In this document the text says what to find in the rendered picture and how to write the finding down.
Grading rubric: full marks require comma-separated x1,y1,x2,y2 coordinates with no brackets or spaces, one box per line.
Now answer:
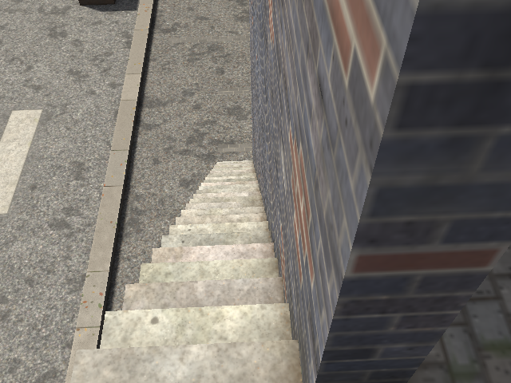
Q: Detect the stairs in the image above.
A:
70,160,302,383

